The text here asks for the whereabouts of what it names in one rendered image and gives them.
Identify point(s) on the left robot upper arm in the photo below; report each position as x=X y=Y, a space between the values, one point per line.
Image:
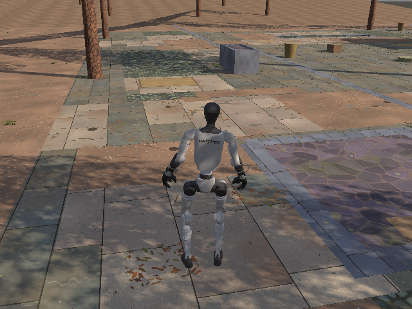
x=184 y=144

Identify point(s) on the robot left hand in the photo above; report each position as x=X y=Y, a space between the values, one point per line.
x=168 y=178

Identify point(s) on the right robot shin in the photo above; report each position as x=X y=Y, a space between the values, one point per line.
x=218 y=235

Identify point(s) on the robot left foot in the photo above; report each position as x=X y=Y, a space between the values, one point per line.
x=187 y=262

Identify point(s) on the robot right forearm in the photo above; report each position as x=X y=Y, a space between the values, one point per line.
x=240 y=170

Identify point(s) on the right robot upper arm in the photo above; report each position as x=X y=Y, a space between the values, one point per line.
x=233 y=149

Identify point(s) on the robot left forearm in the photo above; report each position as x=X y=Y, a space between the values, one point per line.
x=172 y=166

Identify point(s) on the robot right hand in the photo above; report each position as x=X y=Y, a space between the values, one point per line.
x=238 y=180

